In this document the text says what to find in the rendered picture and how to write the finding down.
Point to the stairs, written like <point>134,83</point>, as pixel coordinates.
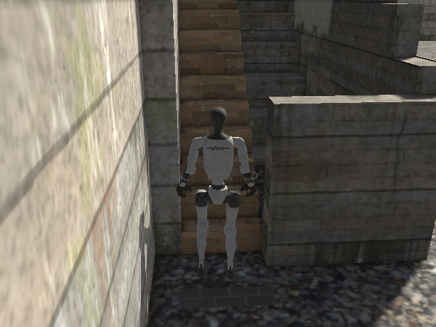
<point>211,75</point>

